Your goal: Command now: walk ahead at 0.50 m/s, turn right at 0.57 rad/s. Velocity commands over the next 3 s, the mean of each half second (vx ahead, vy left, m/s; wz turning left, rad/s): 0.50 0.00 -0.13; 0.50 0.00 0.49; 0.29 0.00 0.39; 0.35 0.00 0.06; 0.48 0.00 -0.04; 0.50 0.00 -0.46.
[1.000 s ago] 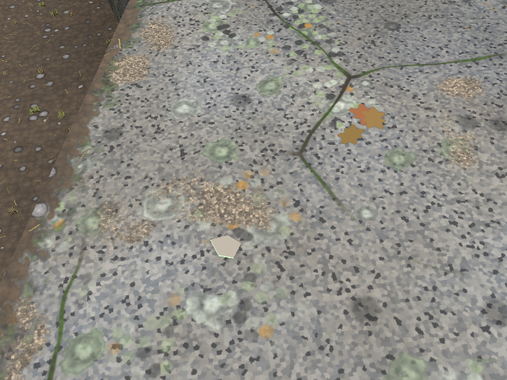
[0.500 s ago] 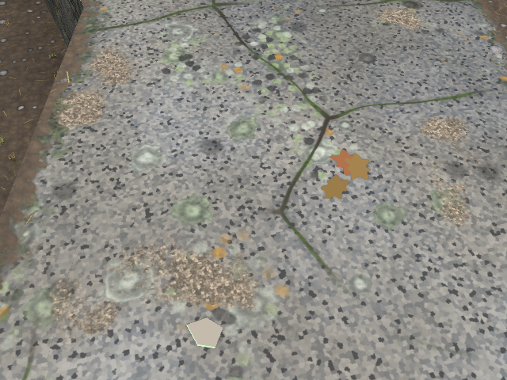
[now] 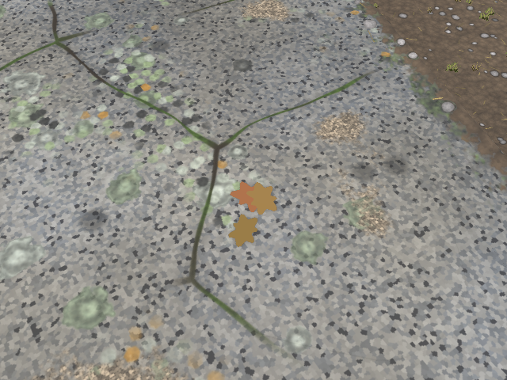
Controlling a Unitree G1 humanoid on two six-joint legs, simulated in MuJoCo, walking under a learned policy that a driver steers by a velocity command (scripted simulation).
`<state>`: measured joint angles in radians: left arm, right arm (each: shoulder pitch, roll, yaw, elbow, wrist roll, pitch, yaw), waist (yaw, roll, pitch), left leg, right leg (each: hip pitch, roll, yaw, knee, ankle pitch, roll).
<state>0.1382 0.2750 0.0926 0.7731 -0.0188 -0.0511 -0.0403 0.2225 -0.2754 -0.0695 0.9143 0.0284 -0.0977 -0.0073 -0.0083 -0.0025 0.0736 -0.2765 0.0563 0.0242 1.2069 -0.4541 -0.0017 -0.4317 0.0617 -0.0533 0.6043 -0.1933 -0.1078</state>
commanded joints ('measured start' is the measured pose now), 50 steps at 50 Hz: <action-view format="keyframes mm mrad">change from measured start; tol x32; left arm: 1 94 106 25 -43 5 -25 10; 23 284 43 -22 -27 38 -26 57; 42 -213 82 -19 -190 12 -80 27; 50 184 126 13 -117 15 -68 39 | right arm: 1 -61 -128 -27 -103 -13 -54 0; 50 155 -174 -20 -228 6 49 -8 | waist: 1 27 8 -149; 20 7 -99 -106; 23 -44 283 -386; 50 97 -133 -243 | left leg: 1 -429 65 -108 6 97 23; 12 -270 24 -28 -609 632 -30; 21 -18 -97 39 -700 404 133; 24 658 262 -832 -905 81 375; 31 125 107 -396 -990 487 292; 44 180 75 -463 -827 443 189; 50 -521 -55 -207 81 -43 21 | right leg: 1 435 -280 464 -334 155 -201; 15 396 -257 219 -388 209 -105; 21 490 -233 83 -13 822 -18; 23 -123 13 45 635 -118 107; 25 -359 -49 187 744 -276 82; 39 -83 -59 110 -47 283 169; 46 236 -75 137 -204 162 68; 48 832 -463 709 -212 -20 -169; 50 678 -442 673 -283 -228 -117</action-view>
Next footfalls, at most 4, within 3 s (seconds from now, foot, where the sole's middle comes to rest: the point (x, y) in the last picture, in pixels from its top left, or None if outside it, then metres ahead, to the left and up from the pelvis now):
0.44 left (216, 379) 0.44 0.13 -0.76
0.94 right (277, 270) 0.74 -0.04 -0.76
1.38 left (168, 239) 0.85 0.29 -0.76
1.80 right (242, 212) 0.94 0.07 -0.76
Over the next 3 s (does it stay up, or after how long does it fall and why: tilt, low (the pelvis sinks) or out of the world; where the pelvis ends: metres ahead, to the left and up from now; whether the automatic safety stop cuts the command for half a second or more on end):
stays up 1.39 0.40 0.02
